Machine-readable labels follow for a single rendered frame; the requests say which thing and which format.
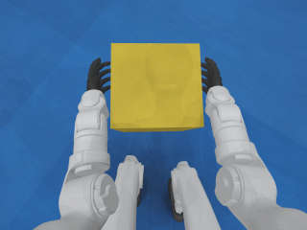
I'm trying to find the robot left hand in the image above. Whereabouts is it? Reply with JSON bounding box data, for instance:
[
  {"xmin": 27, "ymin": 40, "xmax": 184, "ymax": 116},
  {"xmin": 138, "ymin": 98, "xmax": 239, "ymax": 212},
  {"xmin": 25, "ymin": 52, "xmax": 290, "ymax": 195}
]
[{"xmin": 86, "ymin": 57, "xmax": 111, "ymax": 94}]

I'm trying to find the left robot forearm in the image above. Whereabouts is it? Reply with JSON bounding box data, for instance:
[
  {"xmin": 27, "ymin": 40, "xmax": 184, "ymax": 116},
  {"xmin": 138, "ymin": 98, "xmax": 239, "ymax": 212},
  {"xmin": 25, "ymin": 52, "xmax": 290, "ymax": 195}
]
[{"xmin": 59, "ymin": 89, "xmax": 110, "ymax": 197}]

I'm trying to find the robot shin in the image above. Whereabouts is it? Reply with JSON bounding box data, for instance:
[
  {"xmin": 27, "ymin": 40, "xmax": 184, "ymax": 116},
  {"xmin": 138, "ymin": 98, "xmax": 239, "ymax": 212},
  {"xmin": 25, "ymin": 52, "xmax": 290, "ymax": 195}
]
[
  {"xmin": 173, "ymin": 161, "xmax": 198, "ymax": 213},
  {"xmin": 117, "ymin": 155, "xmax": 140, "ymax": 197}
]

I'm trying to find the right robot forearm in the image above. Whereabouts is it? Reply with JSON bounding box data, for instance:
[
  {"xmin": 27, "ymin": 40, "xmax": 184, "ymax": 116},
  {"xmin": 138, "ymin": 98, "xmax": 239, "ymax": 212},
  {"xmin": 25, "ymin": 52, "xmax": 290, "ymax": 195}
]
[{"xmin": 204, "ymin": 85, "xmax": 277, "ymax": 190}]

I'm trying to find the right robot shin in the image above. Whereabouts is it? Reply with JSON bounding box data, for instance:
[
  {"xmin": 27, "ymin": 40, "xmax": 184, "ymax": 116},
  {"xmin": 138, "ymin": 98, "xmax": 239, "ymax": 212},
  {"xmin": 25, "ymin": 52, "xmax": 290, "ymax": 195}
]
[{"xmin": 173, "ymin": 161, "xmax": 198, "ymax": 213}]

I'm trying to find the right robot upper arm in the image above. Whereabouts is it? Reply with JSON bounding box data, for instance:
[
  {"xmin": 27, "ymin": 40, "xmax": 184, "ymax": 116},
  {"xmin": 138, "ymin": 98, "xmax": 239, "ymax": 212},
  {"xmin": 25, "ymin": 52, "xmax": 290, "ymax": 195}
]
[{"xmin": 214, "ymin": 163, "xmax": 307, "ymax": 230}]

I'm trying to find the carton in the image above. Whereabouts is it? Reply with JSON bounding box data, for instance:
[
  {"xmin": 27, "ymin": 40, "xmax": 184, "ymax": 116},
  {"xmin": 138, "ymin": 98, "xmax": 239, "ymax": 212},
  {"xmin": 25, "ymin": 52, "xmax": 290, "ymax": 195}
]
[{"xmin": 110, "ymin": 43, "xmax": 204, "ymax": 132}]

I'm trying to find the robot right hand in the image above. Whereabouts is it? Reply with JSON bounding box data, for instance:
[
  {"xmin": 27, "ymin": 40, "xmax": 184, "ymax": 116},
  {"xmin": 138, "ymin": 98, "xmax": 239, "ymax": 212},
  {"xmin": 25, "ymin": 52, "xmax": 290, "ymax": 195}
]
[{"xmin": 201, "ymin": 57, "xmax": 223, "ymax": 94}]

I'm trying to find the left robot upper arm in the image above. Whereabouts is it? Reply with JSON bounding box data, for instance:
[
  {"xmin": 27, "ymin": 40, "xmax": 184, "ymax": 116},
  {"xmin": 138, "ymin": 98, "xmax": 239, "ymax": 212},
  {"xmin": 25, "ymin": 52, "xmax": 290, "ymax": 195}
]
[{"xmin": 33, "ymin": 172, "xmax": 120, "ymax": 230}]

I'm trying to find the left robot shin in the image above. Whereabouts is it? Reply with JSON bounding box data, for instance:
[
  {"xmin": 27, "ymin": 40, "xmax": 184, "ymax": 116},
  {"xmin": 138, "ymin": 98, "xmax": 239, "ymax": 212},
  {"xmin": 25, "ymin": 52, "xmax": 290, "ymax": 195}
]
[{"xmin": 117, "ymin": 155, "xmax": 140, "ymax": 197}]

